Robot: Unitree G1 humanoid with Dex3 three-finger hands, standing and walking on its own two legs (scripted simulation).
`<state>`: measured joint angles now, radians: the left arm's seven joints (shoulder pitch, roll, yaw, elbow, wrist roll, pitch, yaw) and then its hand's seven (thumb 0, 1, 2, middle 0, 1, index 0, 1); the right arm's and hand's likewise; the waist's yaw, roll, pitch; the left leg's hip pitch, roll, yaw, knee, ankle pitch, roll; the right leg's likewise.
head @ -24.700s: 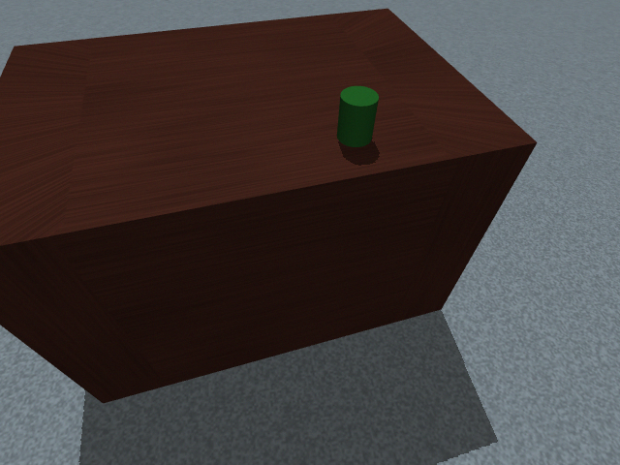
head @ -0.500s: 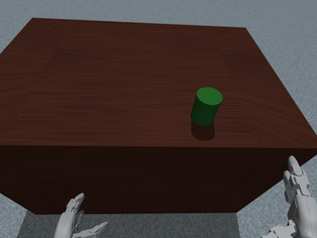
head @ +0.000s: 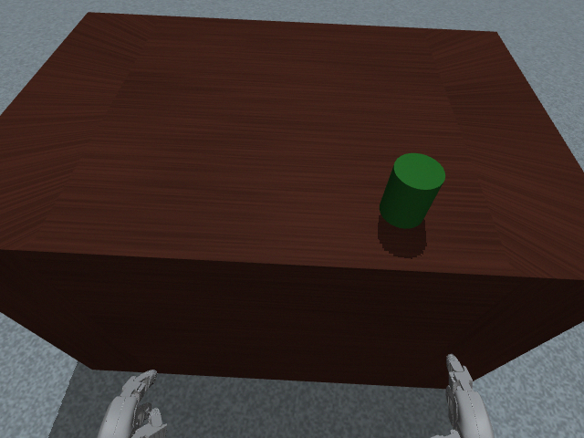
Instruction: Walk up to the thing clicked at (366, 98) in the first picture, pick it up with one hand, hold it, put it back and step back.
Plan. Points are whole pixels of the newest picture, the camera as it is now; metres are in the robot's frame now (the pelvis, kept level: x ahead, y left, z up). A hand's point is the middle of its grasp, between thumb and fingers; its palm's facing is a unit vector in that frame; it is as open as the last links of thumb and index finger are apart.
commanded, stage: home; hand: right
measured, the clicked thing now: (409, 192) +0.48 -0.18 +0.03
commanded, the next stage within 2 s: stand in 1.98 s
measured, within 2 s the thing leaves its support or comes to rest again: neither
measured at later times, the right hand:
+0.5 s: hand out of the picture +0.11 -0.25 -0.13, palm faces -0.03 +0.93 -0.37, open 17.5 cm
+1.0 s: hand out of the picture +0.01 -0.27 -0.15, palm faces -0.08 +0.94 -0.35, open 17.5 cm
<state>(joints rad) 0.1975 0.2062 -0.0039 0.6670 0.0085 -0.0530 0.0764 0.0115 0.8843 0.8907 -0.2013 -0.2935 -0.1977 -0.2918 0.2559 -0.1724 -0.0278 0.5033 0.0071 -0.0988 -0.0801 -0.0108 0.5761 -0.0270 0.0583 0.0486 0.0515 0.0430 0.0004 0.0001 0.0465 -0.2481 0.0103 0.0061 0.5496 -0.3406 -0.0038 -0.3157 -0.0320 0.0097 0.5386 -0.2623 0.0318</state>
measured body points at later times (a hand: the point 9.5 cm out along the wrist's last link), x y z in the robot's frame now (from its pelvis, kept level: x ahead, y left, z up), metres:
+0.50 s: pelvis +0.00 +0.00 +0.00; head -0.01 +0.00 +0.45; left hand +0.11 +0.28 -0.11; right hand +0.11 -0.29 -0.10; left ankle -0.03 +0.12 -0.73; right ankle +0.01 -0.14 -0.73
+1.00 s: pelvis -0.04 -0.02 +0.01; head -0.04 -0.02 +0.46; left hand +0.02 +0.28 -0.12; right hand +0.02 -0.32 -0.12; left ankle -0.03 +0.12 -0.73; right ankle +0.01 -0.14 -0.73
